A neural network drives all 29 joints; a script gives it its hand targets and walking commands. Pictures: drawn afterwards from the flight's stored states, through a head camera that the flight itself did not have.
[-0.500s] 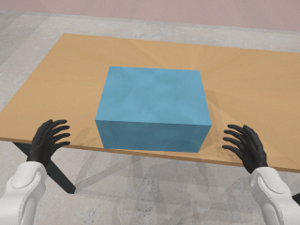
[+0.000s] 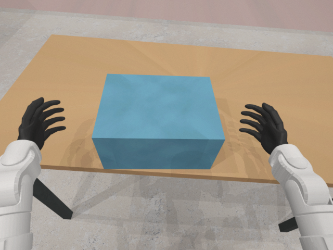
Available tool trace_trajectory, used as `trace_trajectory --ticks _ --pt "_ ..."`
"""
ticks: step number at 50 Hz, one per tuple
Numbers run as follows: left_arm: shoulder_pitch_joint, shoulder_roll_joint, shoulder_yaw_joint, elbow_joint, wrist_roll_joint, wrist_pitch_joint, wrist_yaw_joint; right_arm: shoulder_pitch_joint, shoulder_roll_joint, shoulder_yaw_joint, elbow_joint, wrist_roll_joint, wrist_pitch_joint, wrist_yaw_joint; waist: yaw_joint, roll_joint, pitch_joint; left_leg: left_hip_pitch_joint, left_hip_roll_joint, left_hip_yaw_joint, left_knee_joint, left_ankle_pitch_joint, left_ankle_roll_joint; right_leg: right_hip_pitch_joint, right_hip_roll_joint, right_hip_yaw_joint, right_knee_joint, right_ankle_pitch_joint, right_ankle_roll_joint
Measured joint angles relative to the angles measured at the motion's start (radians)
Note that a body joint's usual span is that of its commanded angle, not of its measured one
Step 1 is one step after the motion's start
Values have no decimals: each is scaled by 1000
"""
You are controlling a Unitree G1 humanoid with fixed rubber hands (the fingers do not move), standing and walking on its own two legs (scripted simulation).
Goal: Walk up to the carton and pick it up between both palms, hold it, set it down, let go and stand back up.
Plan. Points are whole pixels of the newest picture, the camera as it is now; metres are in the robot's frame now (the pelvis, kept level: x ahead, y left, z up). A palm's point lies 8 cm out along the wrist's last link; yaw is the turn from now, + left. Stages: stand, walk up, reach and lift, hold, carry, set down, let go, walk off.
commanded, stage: reach and lift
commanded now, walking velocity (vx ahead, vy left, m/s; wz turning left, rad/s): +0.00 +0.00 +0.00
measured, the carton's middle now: (158, 121) +0.43 +0.01 +0.03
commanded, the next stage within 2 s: none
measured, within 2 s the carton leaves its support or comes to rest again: neither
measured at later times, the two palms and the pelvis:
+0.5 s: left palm (29, 101) +0.38 +0.28 +0.16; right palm (265, 101) +0.39 -0.23 +0.16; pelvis -0.03 +0.00 +0.00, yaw +1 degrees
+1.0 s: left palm (46, 120) +0.38 +0.27 +0.09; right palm (246, 114) +0.40 -0.22 +0.09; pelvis -0.02 +0.00 -0.01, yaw +3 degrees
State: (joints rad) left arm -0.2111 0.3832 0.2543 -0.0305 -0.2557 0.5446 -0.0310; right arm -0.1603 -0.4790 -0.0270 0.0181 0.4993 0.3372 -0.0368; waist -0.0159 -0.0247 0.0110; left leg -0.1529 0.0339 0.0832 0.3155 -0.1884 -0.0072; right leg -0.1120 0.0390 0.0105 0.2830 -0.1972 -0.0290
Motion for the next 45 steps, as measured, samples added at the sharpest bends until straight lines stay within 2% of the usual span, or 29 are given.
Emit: trace_trajectory --ticks 10,19,36,41,45 --pt "-218 43 -21 180 -24 44 16 -213 -25 12 192 6 41 20 6 1 -38 -78 -1 1 17 17 6 -82 -1 0 27 12 3" --pt "-421 85 -87 401 -47 28 32 -423 -29 9 427 -8 51 45 13 -2 -78 -156 -3 -11 39 30 11 -156 -4 -12 48 22 5" --pt "-710 118 -229 737 -72 -64 44 -720 -32 19 798 -44 -10 62 8 4 -132 -286 -5 -52 89 31 10 -255 -5 -53 63 26 5" --pt "-714 99 -225 803 -36 -117 20 -731 -24 55 868 -35 -58 54 5 8 -118 -275 -4 -56 91 26 10 -238 -4 -56 55 25 7" --pt "-650 69 -214 839 -5 -197 -1 -666 2 72 876 -38 -129 44 6 10 -106 -257 -5 -57 94 17 10 -219 -5 -56 55 18 8"
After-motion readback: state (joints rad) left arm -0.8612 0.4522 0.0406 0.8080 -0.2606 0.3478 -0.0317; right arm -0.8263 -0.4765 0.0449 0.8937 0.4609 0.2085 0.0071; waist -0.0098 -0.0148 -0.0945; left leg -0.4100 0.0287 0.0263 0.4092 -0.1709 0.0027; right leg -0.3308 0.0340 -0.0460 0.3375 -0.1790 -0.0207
